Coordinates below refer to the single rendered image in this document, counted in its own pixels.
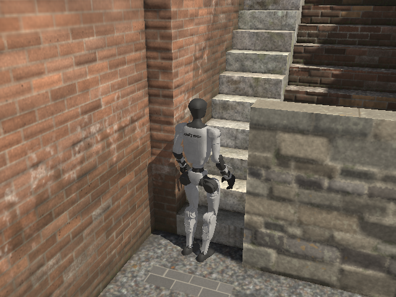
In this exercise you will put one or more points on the right robot forearm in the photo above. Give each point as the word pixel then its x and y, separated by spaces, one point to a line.
pixel 222 168

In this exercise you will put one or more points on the left robot thigh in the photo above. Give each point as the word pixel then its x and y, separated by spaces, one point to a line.
pixel 192 193

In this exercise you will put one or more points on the humanoid robot torso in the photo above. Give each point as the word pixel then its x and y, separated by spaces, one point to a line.
pixel 197 149

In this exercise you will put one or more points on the robot left hand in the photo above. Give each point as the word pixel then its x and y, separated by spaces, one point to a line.
pixel 187 167

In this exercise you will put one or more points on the left robot forearm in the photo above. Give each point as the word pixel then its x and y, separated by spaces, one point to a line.
pixel 180 159

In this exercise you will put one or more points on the robot right hand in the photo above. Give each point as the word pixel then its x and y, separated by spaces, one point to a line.
pixel 230 181

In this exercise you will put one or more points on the right robot upper arm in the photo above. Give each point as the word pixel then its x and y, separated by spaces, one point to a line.
pixel 214 135

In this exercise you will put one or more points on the left robot upper arm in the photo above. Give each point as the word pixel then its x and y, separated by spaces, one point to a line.
pixel 178 138

